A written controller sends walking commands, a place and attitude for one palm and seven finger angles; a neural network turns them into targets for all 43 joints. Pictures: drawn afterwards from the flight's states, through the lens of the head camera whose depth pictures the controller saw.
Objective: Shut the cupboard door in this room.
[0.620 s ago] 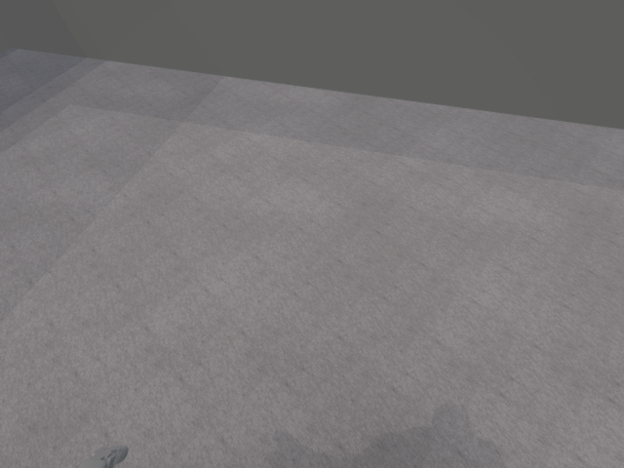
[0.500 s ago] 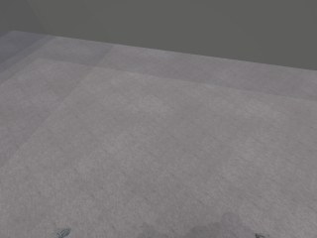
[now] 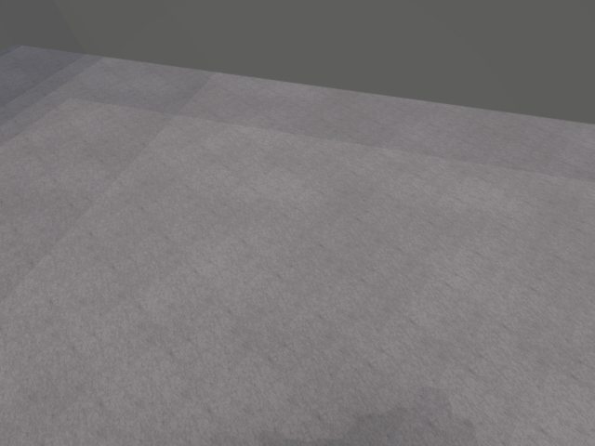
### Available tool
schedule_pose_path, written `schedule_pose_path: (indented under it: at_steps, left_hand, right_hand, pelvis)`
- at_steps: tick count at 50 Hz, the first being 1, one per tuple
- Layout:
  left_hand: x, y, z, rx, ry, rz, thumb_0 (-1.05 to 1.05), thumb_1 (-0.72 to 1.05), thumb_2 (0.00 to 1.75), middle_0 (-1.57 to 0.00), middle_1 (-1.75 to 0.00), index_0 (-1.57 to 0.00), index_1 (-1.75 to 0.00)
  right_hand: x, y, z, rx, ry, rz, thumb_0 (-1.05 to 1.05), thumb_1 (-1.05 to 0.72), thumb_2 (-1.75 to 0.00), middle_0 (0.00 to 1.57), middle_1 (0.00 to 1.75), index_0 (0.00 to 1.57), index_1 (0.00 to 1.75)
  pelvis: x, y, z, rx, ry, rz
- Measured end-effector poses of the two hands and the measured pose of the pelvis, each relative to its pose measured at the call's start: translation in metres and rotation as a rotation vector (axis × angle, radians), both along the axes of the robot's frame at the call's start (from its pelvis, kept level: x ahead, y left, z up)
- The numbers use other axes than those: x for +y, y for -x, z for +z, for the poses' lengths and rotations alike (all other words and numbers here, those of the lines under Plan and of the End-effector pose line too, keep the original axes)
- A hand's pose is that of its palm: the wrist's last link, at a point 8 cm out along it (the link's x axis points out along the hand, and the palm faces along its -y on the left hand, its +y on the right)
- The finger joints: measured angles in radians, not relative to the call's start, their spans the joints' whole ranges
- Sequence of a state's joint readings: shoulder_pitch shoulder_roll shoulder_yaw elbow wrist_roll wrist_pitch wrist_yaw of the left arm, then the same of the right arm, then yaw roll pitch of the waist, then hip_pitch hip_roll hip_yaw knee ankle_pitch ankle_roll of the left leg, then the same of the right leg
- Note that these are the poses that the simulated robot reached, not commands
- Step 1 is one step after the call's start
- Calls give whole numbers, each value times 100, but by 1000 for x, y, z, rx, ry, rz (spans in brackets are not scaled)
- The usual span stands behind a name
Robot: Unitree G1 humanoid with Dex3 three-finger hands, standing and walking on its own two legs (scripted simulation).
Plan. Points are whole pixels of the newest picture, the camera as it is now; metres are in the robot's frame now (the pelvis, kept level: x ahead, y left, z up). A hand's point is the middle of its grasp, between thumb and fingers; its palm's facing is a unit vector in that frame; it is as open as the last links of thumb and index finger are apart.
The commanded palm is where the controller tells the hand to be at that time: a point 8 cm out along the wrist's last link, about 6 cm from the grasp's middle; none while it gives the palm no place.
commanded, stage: stand and wait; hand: left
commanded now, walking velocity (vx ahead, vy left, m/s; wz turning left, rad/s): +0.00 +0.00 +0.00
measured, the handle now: out of the picture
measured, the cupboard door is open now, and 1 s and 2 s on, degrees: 84 84 84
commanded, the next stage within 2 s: turn or walk to find it in 0.28 s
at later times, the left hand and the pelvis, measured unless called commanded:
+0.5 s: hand out of the picture +0.07 +0.24 -0.16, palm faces +0.01 -0.95 -0.32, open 7.4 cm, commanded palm none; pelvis -0.01 +0.00 +0.00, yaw +2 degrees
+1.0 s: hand out of the picture +0.00 +0.25 -0.17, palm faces +0.23 -0.94 -0.23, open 7.4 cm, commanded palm none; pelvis -0.03 +0.03 +0.00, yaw +14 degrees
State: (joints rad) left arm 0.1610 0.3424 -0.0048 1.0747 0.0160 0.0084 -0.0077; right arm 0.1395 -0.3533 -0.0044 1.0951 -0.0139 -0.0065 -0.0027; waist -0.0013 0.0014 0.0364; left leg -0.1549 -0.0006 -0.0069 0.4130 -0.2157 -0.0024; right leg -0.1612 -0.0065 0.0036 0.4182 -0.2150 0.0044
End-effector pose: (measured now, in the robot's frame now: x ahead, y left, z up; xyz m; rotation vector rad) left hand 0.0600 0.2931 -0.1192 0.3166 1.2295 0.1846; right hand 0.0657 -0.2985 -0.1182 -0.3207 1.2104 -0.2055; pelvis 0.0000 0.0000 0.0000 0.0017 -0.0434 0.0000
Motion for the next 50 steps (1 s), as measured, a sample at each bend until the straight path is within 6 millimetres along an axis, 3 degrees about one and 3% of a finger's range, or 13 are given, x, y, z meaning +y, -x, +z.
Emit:
schedule_pose_path:
  at_steps: [8,22,30,36,43,50]
  left_hand:
    - [0,-2,2,-14,-4,-3,1,90,90,-21,-30,-21,-30]
    - [-5,-6,1,-42,0,13,1,90,90,-21,-30,-21,-30]
    - [-18,21,-24,-15,67,82,1,90,90,-20,-30,-21,-30]
    - [-14,50,-47,22,133,161,1,90,90,-21,-30,-21,-30]
    - [-5,70,-33,46,142,224,1,91,90,-20,-30,-21,-30]
    - [-2,74,-22,0,107,276,1,91,90,-20,-30,-20,-30]
  right_hand:
    - [0,11,-1,13,-7,-10,1,-90,-90,20,30,20,29]
    - [5,5,-4,8,-18,10,1,-90,-90,20,30,20,29]
    - [39,11,-19,72,-56,42,1,-91,-90,20,30,20,29]
    - [77,18,-20,96,-68,72,1,-91,-90,20,30,20,29]
    - [101,25,-9,117,-83,91,1,-90,-90,20,30,20,30]
    - [95,20,-10,101,-89,114,1,-90,-90,21,30,20,30]
  pelvis:
    - [-1,4,1,-4,0,0]
    - [-2,8,-1,9,1,23]
    - [8,11,-12,24,28,89]
    - [27,14,-18,21,19,134]
    - [35,21,-2,52,40,184]
    - [28,26,0,55,32,239]
